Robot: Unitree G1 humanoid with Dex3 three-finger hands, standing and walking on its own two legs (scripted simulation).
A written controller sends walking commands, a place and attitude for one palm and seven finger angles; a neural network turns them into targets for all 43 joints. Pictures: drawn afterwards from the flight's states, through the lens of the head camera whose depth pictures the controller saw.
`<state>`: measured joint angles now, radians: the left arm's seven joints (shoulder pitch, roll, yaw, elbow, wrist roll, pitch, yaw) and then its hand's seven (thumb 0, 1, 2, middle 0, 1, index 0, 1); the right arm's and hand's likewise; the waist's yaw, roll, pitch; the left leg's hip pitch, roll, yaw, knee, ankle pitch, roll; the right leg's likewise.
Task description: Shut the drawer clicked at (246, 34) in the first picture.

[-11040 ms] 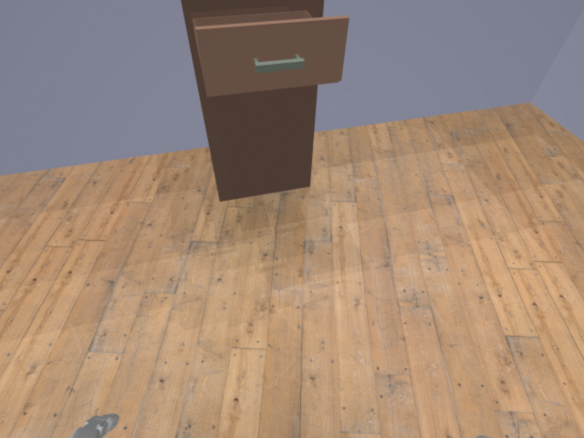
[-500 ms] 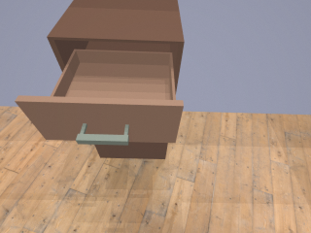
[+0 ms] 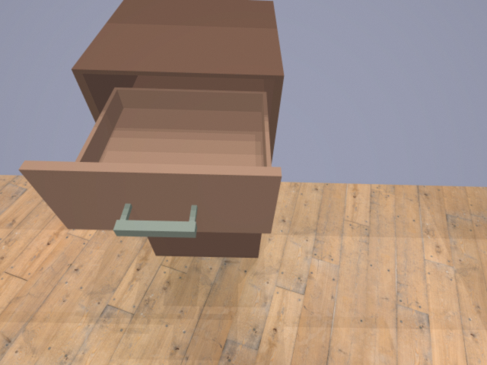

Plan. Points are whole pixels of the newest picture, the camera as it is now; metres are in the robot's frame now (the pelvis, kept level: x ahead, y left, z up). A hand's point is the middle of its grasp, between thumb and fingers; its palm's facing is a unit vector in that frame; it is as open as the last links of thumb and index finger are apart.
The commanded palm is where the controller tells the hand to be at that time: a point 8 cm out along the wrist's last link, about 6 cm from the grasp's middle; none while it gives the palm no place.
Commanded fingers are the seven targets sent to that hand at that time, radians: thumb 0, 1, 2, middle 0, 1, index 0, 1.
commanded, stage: raise the hand and make a fist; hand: left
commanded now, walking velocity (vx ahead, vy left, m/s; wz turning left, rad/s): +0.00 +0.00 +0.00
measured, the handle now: (158, 219) +0.34 +0.17 +0.03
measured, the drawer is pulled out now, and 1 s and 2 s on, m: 0.29 0.29 0.29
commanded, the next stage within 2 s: bring the fist close to the handle in 1.90 s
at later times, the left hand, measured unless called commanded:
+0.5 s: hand out of the picture +0.09 +0.16 -0.02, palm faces +0.25 -0.96 -0.09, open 5.6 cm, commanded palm +0.10 +0.20 +0.00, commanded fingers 0.00 0.90 0.90 -0.72 -0.86 -0.72 -0.86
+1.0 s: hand (127, 333) +0.15 +0.17 +0.05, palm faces +0.09 -0.99 -0.06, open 3.3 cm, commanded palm +0.11 +0.21 +0.07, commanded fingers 0.00 0.90 0.90 -1.22 -1.40 -1.22 -1.40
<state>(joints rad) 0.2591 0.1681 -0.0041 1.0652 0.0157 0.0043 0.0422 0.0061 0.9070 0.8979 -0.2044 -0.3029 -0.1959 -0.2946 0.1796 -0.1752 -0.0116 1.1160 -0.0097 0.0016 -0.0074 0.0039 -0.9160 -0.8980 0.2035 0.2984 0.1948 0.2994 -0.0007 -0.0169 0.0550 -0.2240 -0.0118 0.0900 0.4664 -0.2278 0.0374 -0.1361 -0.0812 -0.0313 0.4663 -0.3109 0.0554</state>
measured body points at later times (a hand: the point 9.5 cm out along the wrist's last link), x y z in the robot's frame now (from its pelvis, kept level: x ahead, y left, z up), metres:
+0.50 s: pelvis -0.04 -0.07 -0.07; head -0.02 -0.06 +0.38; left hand +0.07 +0.21 -0.02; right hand +0.20 -0.30 -0.10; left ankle +0.02 +0.09 -0.74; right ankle -0.04 -0.15 -0.74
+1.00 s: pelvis +0.00 -0.04 -0.04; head +0.01 -0.06 +0.41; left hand +0.14 +0.22 +0.06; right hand +0.16 -0.31 -0.11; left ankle +0.02 +0.10 -0.74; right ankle -0.04 -0.15 -0.74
